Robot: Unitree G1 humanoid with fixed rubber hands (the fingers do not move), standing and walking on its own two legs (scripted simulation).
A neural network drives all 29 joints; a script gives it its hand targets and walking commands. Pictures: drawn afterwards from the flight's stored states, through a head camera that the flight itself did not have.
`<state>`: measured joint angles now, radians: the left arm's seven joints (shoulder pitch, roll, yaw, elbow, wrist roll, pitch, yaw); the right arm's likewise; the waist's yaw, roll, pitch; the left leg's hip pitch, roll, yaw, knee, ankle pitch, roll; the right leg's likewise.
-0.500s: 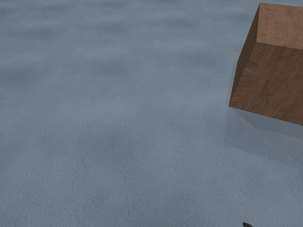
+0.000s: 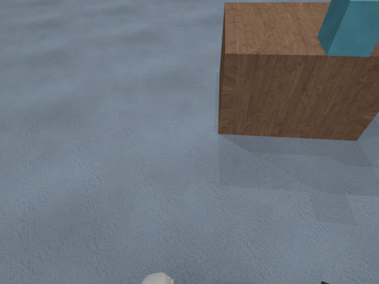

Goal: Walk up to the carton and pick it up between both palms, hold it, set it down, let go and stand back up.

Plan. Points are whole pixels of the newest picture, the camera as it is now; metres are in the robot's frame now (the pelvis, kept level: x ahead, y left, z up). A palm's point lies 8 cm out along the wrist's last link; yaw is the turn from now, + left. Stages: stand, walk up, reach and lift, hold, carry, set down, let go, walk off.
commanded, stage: walk up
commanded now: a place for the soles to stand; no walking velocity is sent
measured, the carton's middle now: (352, 22) +1.27 -0.75 -0.01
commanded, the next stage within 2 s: none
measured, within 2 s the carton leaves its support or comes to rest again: neither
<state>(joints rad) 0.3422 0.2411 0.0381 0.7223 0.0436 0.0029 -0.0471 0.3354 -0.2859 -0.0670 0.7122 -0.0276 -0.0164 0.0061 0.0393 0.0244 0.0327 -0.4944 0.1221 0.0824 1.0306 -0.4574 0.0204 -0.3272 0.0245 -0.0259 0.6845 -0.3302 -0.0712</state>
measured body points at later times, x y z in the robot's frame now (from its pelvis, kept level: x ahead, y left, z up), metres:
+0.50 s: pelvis +0.22 -0.09 +0.01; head +0.24 -0.08 +0.46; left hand +0.41 +0.11 -0.10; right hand +0.12 -0.35 -0.11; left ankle +0.15 +0.10 -0.72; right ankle +0.34 -0.26 -0.69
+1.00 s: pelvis +0.42 -0.20 -0.01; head +0.43 -0.17 +0.44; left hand +0.48 +0.05 -0.16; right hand +0.49 -0.48 -0.09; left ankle +0.52 -0.12 -0.72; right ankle +0.34 -0.27 -0.68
